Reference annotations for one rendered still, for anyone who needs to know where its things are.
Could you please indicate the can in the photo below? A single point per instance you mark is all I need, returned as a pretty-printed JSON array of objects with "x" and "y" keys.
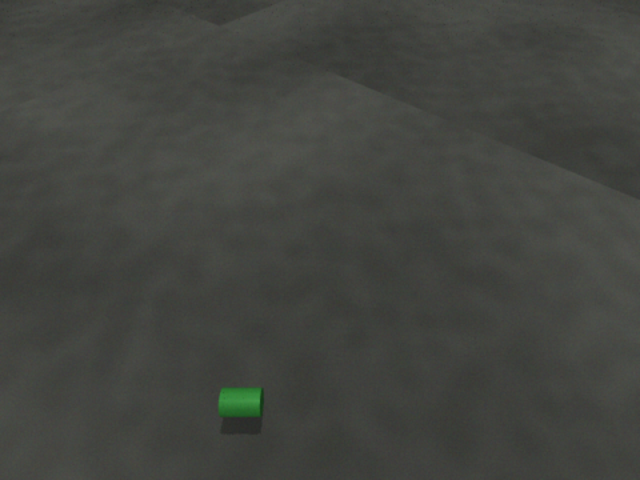
[{"x": 241, "y": 402}]

